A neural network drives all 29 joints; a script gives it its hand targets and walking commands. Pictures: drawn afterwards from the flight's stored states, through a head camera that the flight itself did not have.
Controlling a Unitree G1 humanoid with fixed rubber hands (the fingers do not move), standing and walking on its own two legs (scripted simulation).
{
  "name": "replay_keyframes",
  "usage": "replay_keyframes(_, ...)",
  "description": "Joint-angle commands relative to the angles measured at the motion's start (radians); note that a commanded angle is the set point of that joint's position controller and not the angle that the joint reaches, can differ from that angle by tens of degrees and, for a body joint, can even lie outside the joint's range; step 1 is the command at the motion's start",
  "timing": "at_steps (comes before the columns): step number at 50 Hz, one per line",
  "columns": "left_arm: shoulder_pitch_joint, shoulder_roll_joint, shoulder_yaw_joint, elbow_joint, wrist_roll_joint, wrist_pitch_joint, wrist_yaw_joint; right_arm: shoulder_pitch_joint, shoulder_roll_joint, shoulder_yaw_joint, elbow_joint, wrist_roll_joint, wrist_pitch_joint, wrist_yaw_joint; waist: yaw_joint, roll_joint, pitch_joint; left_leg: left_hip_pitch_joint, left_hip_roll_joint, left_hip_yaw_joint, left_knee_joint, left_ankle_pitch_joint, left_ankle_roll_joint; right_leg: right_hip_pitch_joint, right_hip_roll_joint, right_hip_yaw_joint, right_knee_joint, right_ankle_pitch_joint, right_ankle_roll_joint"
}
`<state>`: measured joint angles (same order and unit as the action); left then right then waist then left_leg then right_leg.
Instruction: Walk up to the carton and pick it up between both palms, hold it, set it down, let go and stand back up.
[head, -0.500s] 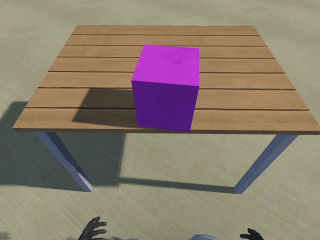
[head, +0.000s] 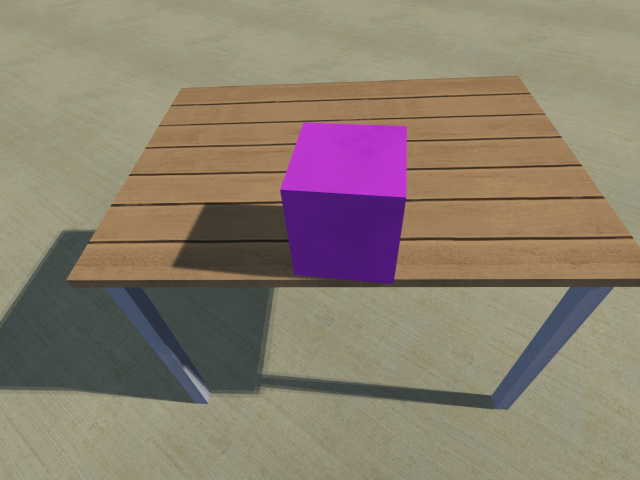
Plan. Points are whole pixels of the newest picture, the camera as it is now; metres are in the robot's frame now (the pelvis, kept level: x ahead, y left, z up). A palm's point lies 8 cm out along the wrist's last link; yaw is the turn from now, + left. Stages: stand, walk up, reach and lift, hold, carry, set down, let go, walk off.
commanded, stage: walk up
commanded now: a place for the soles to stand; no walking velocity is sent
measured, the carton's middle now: (348, 203) +0.54 -0.01 +0.03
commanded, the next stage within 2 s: none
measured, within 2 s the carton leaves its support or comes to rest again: neither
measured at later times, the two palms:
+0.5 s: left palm (151, 438) +0.21 +0.29 -0.12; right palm out of the picture -0.03 -0.14 -0.16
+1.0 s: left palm (178, 370) +0.33 +0.30 -0.16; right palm (465, 435) +0.22 -0.17 -0.13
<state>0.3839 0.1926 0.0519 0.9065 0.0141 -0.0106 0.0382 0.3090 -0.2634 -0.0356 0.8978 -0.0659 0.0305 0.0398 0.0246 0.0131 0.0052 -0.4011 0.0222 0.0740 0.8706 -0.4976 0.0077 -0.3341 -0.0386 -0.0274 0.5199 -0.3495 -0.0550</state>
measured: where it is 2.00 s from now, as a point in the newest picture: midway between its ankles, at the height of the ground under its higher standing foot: outside the picture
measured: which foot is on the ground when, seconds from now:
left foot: up 0.00-0.14, down 0.16-0.60, up 0.62-0.84, down 0.86-1.00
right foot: down 0.00-0.14, up 0.16-0.52, down 0.54-1.00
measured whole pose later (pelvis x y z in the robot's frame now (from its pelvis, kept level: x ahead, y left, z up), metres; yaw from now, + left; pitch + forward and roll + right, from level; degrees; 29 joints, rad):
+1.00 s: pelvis +0.17 +0.09 -0.03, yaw -13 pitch -2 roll -1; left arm 0.15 0.21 0.01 0.81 0.01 0.04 0.02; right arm 0.19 -0.20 -0.01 0.76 0.00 0.00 -0.01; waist 0.01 -0.03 0.13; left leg -0.36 0.04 -0.01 0.77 -0.37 -0.02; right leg -0.33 -0.03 -0.03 0.74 -0.35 0.02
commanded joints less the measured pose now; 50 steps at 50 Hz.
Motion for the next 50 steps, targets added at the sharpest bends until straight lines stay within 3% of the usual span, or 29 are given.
replay_keyframes(1, 0.050, 0.183, 0.057, -0.071, 0.015, -0.023, 0.011, -0.019, -0.052, -0.021, -0.090, 0.010, -0.027, 0.005, -0.012, -0.175, 0.030, -0.077, 0.043, -0.020, -0.126, 0.009, -0.024, 0.098, -0.255, 0.387, -0.338, -0.354, -0.100)
replay_keyframes(3, -0.008, 0.219, 0.070, -0.094, 0.017, -0.009, 0.002, 0.096, -0.062, -0.027, -0.068, 0.018, -0.023, 0.008, -0.072, -0.201, 0.011, 0.137, 0.023, 0.036, -0.145, 0.009, -0.017, -0.078, -0.215, 0.290, -0.320, -0.438, -0.074)
replay_keyframes(5, -0.137, 0.222, 0.071, -0.131, 0.022, 0.011, -0.005, 0.286, -0.053, -0.025, -0.025, 0.033, -0.023, 0.003, -0.178, -0.194, 0.017, 0.457, -0.070, 0.151, -0.284, 0.094, -0.017, -0.346, -0.068, 0.102, -0.164, -0.541, 0.002)
replay_keyframes(6, -0.158, 0.168, 0.058, -0.137, 0.031, 0.022, -0.008, 0.364, -0.078, -0.033, -0.004, 0.022, -0.027, -0.011, -0.219, -0.049, 0.048, 0.552, -0.050, 0.099, -0.334, 0.061, -0.009, -0.466, 0.023, 0.040, 0.053, -0.526, 0.026)
replay_keyframes(7, -0.163, 0.075, 0.033, -0.177, 0.023, 0.025, -0.011, 0.399, -0.152, -0.041, -0.009, 0.022, -0.033, -0.023, -0.245, 0.253, 0.073, 0.489, 0.203, -0.347, -0.534, -0.280, 0.043, -0.603, 0.164, 0.002, 0.437, -0.447, 0.061)
replay_keyframes(8, -0.117, 0.064, 0.027, -0.201, 0.028, 0.020, -0.016, 0.208, -0.206, -0.040, -0.072, 0.028, -0.029, -0.044, -0.154, 0.193, 0.175, 0.257, 0.399, -0.660, -0.731, -0.557, 0.101, -0.614, 0.097, 0.146, 0.563, -0.282, 0.060)
replay_keyframes(9, -0.089, 0.062, 0.024, -0.193, 0.042, 0.010, -0.026, 0.092, -0.194, -0.033, -0.097, 0.049, -0.030, -0.065, -0.088, 0.093, 0.296, 0.095, 0.429, -0.646, -0.830, -0.625, 0.097, -0.548, 0.055, 0.173, 0.604, -0.199, 0.055)
replay_keyframes(10, -0.028, 0.093, 0.034, -0.182, 0.039, 0.003, -0.036, 0.073, -0.224, -0.041, -0.098, 0.058, -0.037, -0.072, -0.044, 0.069, 0.254, 0.089, 0.420, -0.568, -0.868, -0.575, 0.105, -0.449, 0.037, 0.185, 0.565, -0.152, 0.058)
replay_keyframes(12, 0.071, 0.138, 0.051, -0.134, 0.039, -0.001, -0.050, 0.032, -0.209, -0.039, -0.095, 0.047, -0.056, -0.067, 0.005, 0.133, 0.182, 0.068, 0.389, -0.470, -0.825, -0.553, 0.128, -0.352, 0.022, 0.145, 0.613, -0.057, 0.084)
replay_keyframes(16, -0.012, 0.109, 0.036, -0.142, 0.042, -0.008, -0.062, 0.067, -0.136, -0.012, -0.047, 0.038, -0.072, -0.059, -0.023, 0.124, 0.303, 0.033, 0.373, -0.296, -0.803, -0.369, 0.163, -0.368, 0.011, 0.126, 0.519, 0.040, 0.078)
replay_keyframes(20, -0.128, 0.086, 0.014, -0.156, 0.024, -0.029, -0.064, 0.203, -0.120, -0.001, 0.016, 0.025, -0.085, -0.057, -0.089, 0.015, 0.302, 0.255, 0.320, -0.158, -0.714, -0.046, 0.138, -0.408, 0.032, 0.072, 0.286, 0.072, 0.054)
replay_keyframes(23, -0.142, 0.054, -0.001, -0.182, 0.020, -0.037, -0.055, 0.170, -0.150, 0.001, 0.018, 0.026, -0.071, -0.049, -0.071, 0.080, 0.219, 0.222, 0.322, -0.053, -0.612, 0.149, 0.166, -0.205, 0.036, -0.050, 0.198, 0.077, 0.033)
replay_keyframes(25, -0.109, 0.052, -0.006, -0.185, 0.030, -0.043, -0.040, 0.168, -0.156, 0.007, 0.012, 0.036, -0.056, -0.048, -0.049, 0.026, 0.189, 0.161, 0.287, 0.015, -0.475, 0.407, 0.136, -0.024, 0.060, -0.081, 0.100, 0.183, 0.022)
replay_keyframes(27, 0.032, 0.113, 0.016, -0.161, 0.037, -0.056, -0.022, 0.191, -0.111, 0.026, 0.005, 0.045, -0.050, -0.037, 0.027, -0.037, 0.080, 0.069, 0.206, 0.077, -0.200, 0.533, 0.073, 0.240, 0.018, 0.058, 0.033, 0.328, -0.011)
replay_keyframes(28, 0.151, 0.180, 0.037, -0.143, 0.035, -0.056, -0.011, 0.201, -0.083, 0.033, -0.017, 0.044, -0.044, -0.036, 0.060, -0.157, -0.048, -0.070, 0.124, 0.099, 0.069, 0.324, 0.026, 0.415, -0.158, 0.354, 0.017, 0.339, -0.092)
replay_keyframes(29, 0.196, 0.225, 0.040, -0.150, 0.006, -0.044, 0.001, 0.223, -0.057, 0.040, -0.034, 0.038, -0.024, -0.032, 0.046, -0.178, -0.088, -0.110, 0.018, 0.037, 0.227, -0.092, 0.000, 0.382, -0.328, 0.655, -0.114, 0.180, -0.183)
replay_keyframes(30, 0.143, 0.251, 0.047, -0.165, -0.018, -0.031, 0.014, 0.194, -0.096, 0.019, -0.040, 0.034, 0.002, -0.035, 0.064, -0.180, -0.052, -0.108, 0.050, -0.039, 0.233, -0.165, 0.008, 0.283, -0.362, 0.733, -0.185, -0.108, -0.245)
replay_keyframes(31, 0.092, 0.205, 0.041, -0.177, -0.015, -0.021, 0.020, 0.128, -0.122, 0.010, -0.067, 0.025, 0.008, -0.038, 0.057, -0.146, -0.012, -0.151, 0.053, -0.068, 0.264, -0.157, 0.012, 0.250, -0.329, 0.732, -0.221, -0.231, -0.253)
replay_keyframes(34, -0.084, 0.158, 0.009, -0.225, -0.004, -0.022, 0.035, 0.132, -0.075, 0.007, -0.081, 0.044, -0.003, -0.037, 0.009, -0.175, 0.007, -0.138, 0.069, -0.099, 0.224, -0.078, -0.009, 0.186, -0.309, 0.473, -0.227, -0.047, -0.211)
replay_keyframes(36, -0.109, 0.149, 0.005, -0.207, 0.017, -0.029, 0.021, 0.121, -0.046, 0.008, -0.083, 0.039, -0.007, -0.045, -0.011, -0.140, 0.005, -0.042, 0.062, -0.115, 0.183, -0.067, -0.016, 0.084, -0.287, 0.376, -0.178, 0.190, -0.209)
replay_keyframes(38, -0.168, 0.135, -0.006, -0.201, 0.020, -0.028, 0.012, 0.141, -0.009, 0.013, -0.089, 0.044, -0.013, -0.048, -0.036, -0.182, 0.006, 0.066, 0.058, -0.097, 0.058, -0.031, -0.016, -0.015, -0.243, 0.254, -0.126, 0.378, -0.195)
replay_keyframes(41, -0.262, 0.147, -0.013, -0.206, 0.005, -0.003, -0.005, 0.150, -0.003, 0.007, -0.098, 0.057, -0.039, -0.056, -0.093, -0.127, -0.038, 0.250, 0.006, -0.031, -0.296, 0.374, -0.014, -0.076, -0.137, 0.102, 0.062, 0.453, -0.101)
replay_keyframes(42, -0.253, 0.140, -0.013, -0.200, -0.002, 0.005, -0.010, 0.123, -0.049, -0.008, -0.123, 0.047, -0.047, -0.061, -0.081, -0.089, -0.037, 0.260, 0.031, -0.073, -0.318, 0.503, -0.008, -0.075, -0.125, 0.088, 0.131, 0.447, -0.054)
replay_keyframes(43, -0.236, 0.107, -0.020, -0.212, -0.016, 0.013, -0.017, 0.071, -0.123, -0.025, -0.157, 0.044, -0.060, -0.065, -0.058, 0.050, -0.041, 0.213, 0.167, -0.268, -0.384, 0.629, 0.030, -0.088, -0.050, 0.020, 0.242, 0.317, 0.013)
replay_keyframes(44, -0.189, 0.066, -0.032, -0.201, -0.003, 0.030, -0.015, 0.000, -0.175, -0.031, -0.179, 0.059, -0.058, -0.062, -0.017, 0.147, -0.037, 0.139, 0.272, -0.403, -0.444, 0.676, 0.117, -0.067, 0.023, -0.018, 0.290, 0.067, 0.057)
replay_keyframes(45, -0.159, 0.088, -0.023, -0.187, -0.013, 0.045, -0.008, -0.048, -0.197, -0.039, -0.199, 0.074, -0.053, -0.066, -0.021, 0.185, -0.023, 0.044, 0.315, -0.453, -0.443, 0.651, 0.203, 0.012, 0.018, 0.002, 0.305, -0.096, 0.059)
replay_keyframes(46, -0.169, 0.084, -0.019, -0.176, -0.007, 0.051, -0.006, -0.058, -0.177, -0.040, -0.197, 0.073, -0.046, -0.065, -0.024, 0.187, -0.026, 0.042, 0.298, -0.433, -0.434, 0.643, 0.194, 0.057, 0.011, 0.008, 0.274, -0.103, 0.064)
replay_keyframes(48, -0.188, 0.089, -0.020, -0.169, -0.002, 0.033, -0.014, -0.110, -0.138, -0.030, -0.218, 0.070, -0.040, -0.062, -0.009, 0.147, -0.024, 0.091, 0.199, -0.274, -0.357, 0.766, 0.103, 0.073, -0.013, 0.019, 0.154, 0.153, 0.064)
replay_keyframes(50, -0.190, 0.104, -0.014, -0.171, -0.009, 0.026, -0.021, -0.093, -0.130, -0.029, -0.212, 0.067, -0.045, -0.060, -0.026, 0.164, -0.104, 0.149, 0.166, -0.227, -0.292, 0.848, 0.080, 0.075, -0.019, 0.035, 0.146, 0.284, 0.062)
